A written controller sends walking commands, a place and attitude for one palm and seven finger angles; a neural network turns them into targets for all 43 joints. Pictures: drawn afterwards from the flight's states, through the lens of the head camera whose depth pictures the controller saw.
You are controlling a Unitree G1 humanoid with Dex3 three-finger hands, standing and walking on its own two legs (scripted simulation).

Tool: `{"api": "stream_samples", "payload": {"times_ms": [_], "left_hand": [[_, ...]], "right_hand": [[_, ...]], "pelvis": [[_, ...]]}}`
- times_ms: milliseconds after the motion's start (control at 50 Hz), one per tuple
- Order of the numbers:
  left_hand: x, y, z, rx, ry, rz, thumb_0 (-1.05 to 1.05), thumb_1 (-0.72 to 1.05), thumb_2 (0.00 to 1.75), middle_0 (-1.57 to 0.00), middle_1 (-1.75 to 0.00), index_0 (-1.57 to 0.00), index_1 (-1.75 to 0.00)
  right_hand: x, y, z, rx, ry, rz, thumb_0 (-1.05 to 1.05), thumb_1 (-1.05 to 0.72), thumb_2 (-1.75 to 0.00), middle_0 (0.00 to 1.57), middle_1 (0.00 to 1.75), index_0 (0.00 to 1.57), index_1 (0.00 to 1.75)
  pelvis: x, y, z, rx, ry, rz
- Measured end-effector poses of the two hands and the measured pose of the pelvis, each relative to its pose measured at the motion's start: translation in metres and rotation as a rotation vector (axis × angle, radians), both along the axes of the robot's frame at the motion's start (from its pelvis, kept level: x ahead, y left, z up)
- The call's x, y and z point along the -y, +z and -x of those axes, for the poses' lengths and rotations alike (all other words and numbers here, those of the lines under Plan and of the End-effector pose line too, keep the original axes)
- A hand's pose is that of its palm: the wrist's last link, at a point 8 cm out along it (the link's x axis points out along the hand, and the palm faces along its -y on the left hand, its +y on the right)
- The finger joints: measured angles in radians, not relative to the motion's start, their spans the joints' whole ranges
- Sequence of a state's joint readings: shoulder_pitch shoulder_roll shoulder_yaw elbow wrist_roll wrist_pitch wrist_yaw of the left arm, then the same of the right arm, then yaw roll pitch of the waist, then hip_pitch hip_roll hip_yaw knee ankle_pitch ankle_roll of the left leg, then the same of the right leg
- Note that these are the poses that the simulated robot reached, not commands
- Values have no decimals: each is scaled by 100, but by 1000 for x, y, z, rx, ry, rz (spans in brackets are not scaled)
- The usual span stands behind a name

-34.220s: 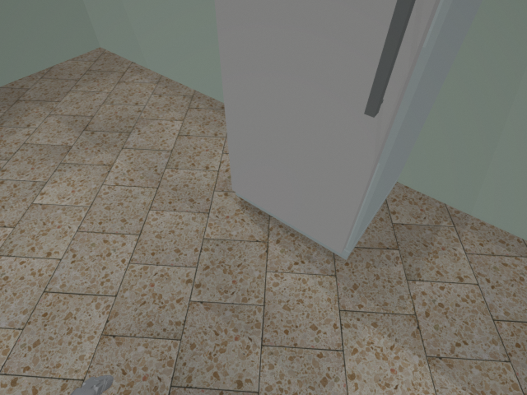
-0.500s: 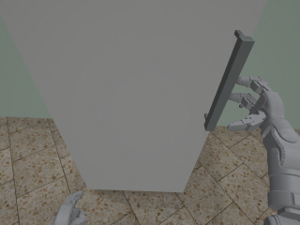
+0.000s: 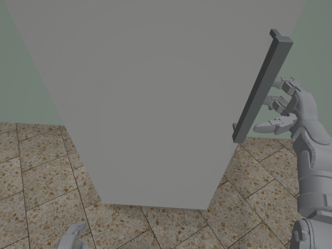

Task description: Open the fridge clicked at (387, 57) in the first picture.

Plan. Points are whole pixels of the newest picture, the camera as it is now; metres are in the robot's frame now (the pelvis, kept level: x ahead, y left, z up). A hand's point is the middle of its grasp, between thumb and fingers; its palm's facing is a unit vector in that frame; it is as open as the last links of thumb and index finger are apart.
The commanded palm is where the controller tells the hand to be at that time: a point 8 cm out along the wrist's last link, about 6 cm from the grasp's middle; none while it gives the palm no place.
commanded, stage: feel for the door with the fingertips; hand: right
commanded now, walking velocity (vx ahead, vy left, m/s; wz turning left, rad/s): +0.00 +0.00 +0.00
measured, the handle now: (253, 94) +0.46 -0.17 +0.17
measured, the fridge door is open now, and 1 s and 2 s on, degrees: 0 0 0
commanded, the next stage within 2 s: slide the fingers in behind the handle in 0.08 s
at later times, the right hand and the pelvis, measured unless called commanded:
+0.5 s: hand (273, 113) +0.39 -0.19 +0.18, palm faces -0.01 +1.00 +0.00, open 14.0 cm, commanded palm +0.36 -0.25 +0.18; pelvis +0.00 +0.00 +0.00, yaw +0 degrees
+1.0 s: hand (268, 112) +0.38 -0.18 +0.18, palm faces +0.02 +1.00 -0.01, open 14.0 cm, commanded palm +0.36 -0.22 +0.18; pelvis -0.01 +0.00 +0.00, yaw -1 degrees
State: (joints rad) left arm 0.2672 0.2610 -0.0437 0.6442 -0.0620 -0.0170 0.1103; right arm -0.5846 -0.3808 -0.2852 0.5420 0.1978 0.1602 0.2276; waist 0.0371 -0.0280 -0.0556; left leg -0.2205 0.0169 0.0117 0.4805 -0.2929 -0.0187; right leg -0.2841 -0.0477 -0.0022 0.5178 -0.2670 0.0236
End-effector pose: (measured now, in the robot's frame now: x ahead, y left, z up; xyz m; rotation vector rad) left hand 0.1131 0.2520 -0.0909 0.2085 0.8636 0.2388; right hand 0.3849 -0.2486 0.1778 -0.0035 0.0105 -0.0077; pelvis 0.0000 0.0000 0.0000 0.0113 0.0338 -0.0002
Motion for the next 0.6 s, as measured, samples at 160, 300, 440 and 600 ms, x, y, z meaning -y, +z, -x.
{"api": "stream_samples", "payload": {"times_ms": [160, 300, 440, 600], "left_hand": [[-1, -1, 6, -21, 8, -5, 2, 91, 90, -20, -29, -20, -30], [3, 0, 0, -1, 9, 6, 2, 91, 90, -20, -29, -20, -30], [10, 5, -14, 46, -14, 22, 2, 91, 90, -20, -29, -20, -30], [18, 12, -32, 88, -56, 19, 2, 91, 90, -20, -29, -20, -30]], "right_hand": [[5, 6, -2, 27, 6, 6, -1, 50, -30, 30, 120, 30, 120], [2, 5, -1, 22, 20, 2, -1, 50, -30, 30, 120, 30, 120], [-2, 3, 15, 43, 23, -1, -1, 50, -30, 30, 120, 30, 120], [4, 2, 26, 25, -3, 5, -1, 50, -30, 30, 120, 30, 120]], "pelvis": [[1, 0, -1, 0, -2, -3], [4, 0, -2, -5, 5, -2], [5, 0, -3, 11, 6, -1], [4, 1, 1, 22, -4, -2]]}}
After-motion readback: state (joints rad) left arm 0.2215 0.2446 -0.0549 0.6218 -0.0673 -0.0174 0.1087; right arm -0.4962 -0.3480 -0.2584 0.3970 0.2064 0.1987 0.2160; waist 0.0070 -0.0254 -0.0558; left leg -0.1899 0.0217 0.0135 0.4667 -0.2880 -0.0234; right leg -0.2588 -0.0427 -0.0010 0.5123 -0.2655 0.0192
